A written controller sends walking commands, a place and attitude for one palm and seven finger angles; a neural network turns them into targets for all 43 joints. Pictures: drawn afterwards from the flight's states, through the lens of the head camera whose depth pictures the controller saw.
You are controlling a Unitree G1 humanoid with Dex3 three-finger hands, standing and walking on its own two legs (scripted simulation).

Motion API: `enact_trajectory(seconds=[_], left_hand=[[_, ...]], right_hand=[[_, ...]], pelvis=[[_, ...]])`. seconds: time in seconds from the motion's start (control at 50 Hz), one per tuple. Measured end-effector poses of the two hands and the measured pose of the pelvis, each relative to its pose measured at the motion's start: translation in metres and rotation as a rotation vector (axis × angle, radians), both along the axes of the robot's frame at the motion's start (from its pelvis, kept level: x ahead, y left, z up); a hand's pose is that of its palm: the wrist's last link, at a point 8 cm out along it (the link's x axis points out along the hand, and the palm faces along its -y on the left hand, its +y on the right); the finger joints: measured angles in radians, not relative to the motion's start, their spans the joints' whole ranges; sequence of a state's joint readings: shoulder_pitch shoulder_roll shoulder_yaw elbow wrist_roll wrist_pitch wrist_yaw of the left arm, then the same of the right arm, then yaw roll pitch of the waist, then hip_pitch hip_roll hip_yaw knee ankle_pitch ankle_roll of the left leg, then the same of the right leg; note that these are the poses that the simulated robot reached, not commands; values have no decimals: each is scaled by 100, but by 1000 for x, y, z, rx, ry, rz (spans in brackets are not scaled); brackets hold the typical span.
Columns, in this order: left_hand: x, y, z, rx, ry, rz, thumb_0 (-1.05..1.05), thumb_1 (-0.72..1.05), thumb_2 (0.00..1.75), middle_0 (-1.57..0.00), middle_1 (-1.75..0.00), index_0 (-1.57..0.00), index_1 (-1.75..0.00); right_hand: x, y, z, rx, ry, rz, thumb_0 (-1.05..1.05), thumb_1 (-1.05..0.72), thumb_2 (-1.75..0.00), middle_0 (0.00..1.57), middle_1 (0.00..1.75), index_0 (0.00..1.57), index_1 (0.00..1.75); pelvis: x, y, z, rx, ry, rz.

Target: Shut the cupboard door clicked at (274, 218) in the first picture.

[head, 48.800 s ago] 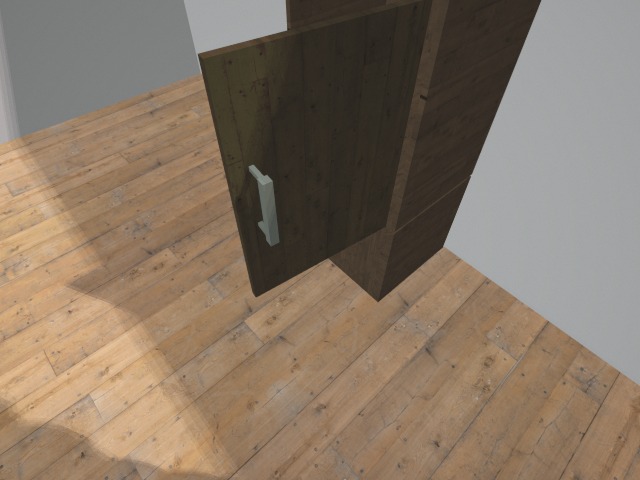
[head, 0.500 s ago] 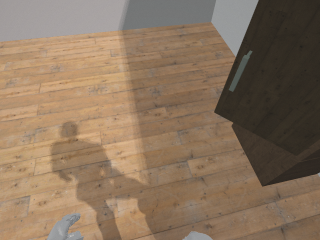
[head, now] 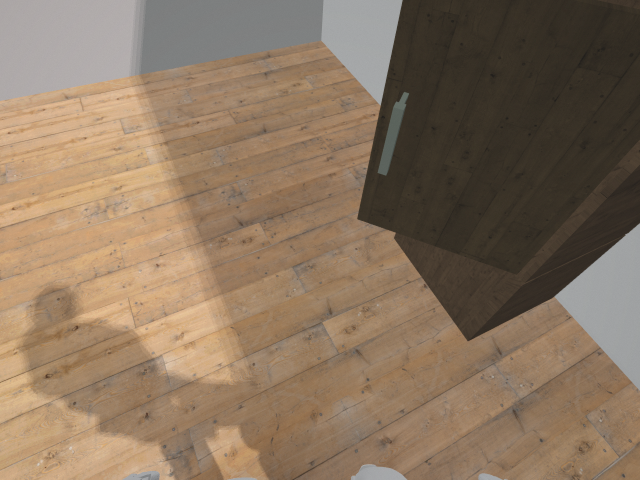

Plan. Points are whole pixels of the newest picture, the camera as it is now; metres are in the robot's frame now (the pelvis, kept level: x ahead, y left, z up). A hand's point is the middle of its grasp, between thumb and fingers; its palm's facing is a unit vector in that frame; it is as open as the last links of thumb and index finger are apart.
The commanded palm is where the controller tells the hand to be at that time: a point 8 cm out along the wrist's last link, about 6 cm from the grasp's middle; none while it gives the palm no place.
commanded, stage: turn to face it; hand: left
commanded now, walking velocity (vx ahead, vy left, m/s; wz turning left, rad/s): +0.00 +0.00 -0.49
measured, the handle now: (393, 135) +0.72 -0.10 -0.02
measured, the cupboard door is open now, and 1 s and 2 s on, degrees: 42 42 42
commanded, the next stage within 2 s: take the last steps up to it in 0.44 s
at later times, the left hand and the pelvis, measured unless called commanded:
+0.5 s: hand (207, 476) +0.14 +0.16 -0.16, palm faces -0.19 -0.96 -0.22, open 7.4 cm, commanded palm none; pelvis +0.02 -0.02 +0.00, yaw -12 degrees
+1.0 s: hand (259, 458) +0.16 +0.09 -0.15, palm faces -0.26 -0.94 -0.20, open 7.4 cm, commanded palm none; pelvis +0.08 -0.07 +0.01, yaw -17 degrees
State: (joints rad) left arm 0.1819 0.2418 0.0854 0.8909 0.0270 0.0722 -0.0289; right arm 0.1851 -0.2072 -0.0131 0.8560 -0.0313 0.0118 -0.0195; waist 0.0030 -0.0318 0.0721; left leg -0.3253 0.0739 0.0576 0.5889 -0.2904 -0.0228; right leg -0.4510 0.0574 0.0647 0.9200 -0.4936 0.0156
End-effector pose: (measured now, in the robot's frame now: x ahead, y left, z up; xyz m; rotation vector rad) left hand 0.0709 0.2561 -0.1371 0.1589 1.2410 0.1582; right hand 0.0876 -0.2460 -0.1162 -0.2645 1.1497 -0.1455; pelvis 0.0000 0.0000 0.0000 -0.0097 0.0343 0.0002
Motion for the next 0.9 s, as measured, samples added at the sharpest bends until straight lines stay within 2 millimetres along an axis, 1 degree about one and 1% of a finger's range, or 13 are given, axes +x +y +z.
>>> enact_trajectory(seconds=[0.06, 0.12, 0.18, 0.24, 0.28, 0.32, 0.44, 0.54, 0.6, 0.7, 0.78, 0.84, 0.9], left_hand=[[10, 3, 7, 4, 4, -25, 1, 90, 90, -20, -30, -20, -30], [23, -1, 14, 17, 2, -68, 1, 90, 90, -20, -30, -20, -30], [40, -12, 17, 39, -13, -124, 1, 91, 90, -20, -30, -20, -30], [55, -23, 15, 73, -46, -171, 1, 90, 90, -20, -30, -20, -30], [58, -31, 18, 81, -49, -188, 1, 90, 90, -20, -30, -20, -30], [59, -37, 22, 82, -43, -198, 1, 90, 90, -20, -30, -20, -30], [65, -48, 18, 46, -20, -228, 1, 90, 90, -20, -30, -20, -30], [76, -45, -1, -1, -11, -237, 1, 90, 90, -20, -30, -21, -30], [82, -46, -4, -10, 4, -253, 1, 90, 90, -20, -30, -20, -30], [94, -56, 8, -22, 13, -295, 1, 90, 90, -20, -30, -20, -30], [108, -74, 15, -19, 7, -342, 1, 91, 90, -20, -30, -20, -30], [120, -91, 14, -6, -19, -364, 1, 90, 90, -20, -30, -20, -30], [121, -104, 13, 5, -31, -341, 1, 90, 90, -20, -30, -20, -30]], right_hand=[[-15, -1, 4, 0, 35, -25, 0, -91, -90, 20, 30, 20, 30], [-30, -7, 1, 9, 62, -69, 0, -91, -90, 20, 30, 20, 30], [-46, -19, -9, 29, 82, -128, 0, -91, -90, 20, 30, 21, 30], [-60, -36, -27, 46, 103, -188, 0, -91, -90, 20, 30, 21, 30], [-66, -43, -31, 41, 128, -219, 1, -91, -90, 20, 30, 20, 30], [-68, -46, -28, 37, 133, -239, 1, -91, -90, 20, 30, 20, 30], [-64, -39, -13, 43, 96, -271, 1, -91, -90, 20, 30, 20, 30], [-62, -21, -12, 26, 64, -290, 1, -91, -90, 20, 30, 20, 30], [-69, -9, -9, 28, 76, -296, 0, -91, -90, 20, 30, 20, 30], [-92, 2, -4, 63, 123, -333, 0, -91, -90, 20, 30, 20, 30], [-116, -2, -9, 98, 177, -390, 0, -91, -90, 20, 30, 20, 30], [-134, -13, -21, 124, 228, -434, 0, -91, -90, 20, 30, 21, 30], [-139, -27, -29, 135, 289, -445, 1, -91, -90, 20, 30, 20, 30]], pelvis=[[2, -2, 6, -11, -1, -31], [4, -6, 9, -22, -3, -67], [6, -14, 5, -20, -7, -104], [9, -24, -7, -1, -8, -132], [8, -24, -6, -7, -12, -142], [9, -24, -2, 0, -13, -156], [17, -21, 6, 15, -12, -192], [26, -11, -2, -7, -7, -223], [28, -10, 0, 1, -11, -247], [33, -17, 10, -10, -7, -275], [40, -29, 12, -12, -4, -295], [48, -46, 5, 7, -9, -304], [57, -59, 1, -1, -17, -300]])
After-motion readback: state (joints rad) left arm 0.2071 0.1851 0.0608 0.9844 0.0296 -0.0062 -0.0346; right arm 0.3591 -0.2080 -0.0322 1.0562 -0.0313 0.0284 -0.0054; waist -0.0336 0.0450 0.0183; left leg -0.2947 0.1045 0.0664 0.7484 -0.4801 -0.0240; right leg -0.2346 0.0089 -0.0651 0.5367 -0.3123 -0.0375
